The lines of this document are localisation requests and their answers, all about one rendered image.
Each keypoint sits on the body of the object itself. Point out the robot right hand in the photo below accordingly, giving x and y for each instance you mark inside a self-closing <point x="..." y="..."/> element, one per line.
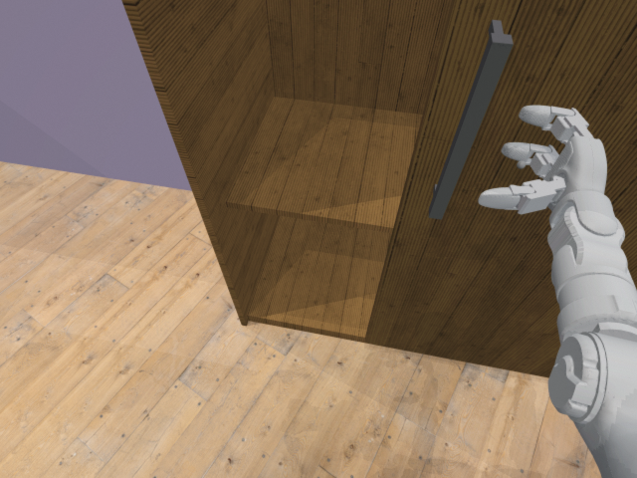
<point x="582" y="164"/>

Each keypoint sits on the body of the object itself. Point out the handle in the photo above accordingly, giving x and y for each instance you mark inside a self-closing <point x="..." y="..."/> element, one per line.
<point x="494" y="59"/>

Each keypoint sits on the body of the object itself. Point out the robot right forearm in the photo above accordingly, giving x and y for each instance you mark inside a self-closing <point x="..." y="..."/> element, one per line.
<point x="589" y="269"/>

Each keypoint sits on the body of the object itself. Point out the wardrobe door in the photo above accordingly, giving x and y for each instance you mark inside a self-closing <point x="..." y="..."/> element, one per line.
<point x="476" y="286"/>

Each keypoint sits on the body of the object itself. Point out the right robot upper arm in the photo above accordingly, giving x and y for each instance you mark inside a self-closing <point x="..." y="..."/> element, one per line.
<point x="594" y="382"/>

